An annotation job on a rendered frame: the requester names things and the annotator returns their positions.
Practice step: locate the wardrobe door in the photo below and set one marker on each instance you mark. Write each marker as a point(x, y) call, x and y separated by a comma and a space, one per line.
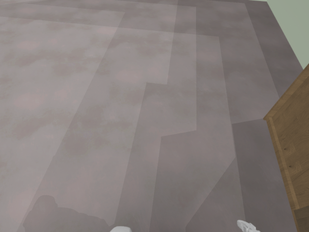
point(291, 123)
point(302, 217)

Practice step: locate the robot right hand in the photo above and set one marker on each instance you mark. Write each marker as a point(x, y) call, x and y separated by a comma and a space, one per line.
point(246, 227)

